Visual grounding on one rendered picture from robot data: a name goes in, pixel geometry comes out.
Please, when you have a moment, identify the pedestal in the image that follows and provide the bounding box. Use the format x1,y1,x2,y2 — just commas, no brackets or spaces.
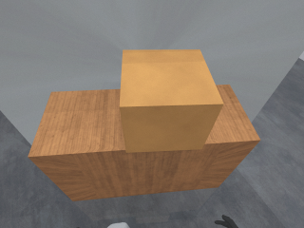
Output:
28,85,261,201

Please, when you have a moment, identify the robot right hand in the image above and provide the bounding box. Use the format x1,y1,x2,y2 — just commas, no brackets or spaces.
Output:
215,215,238,228

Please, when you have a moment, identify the carton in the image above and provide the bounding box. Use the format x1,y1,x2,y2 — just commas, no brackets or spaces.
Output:
119,49,224,153

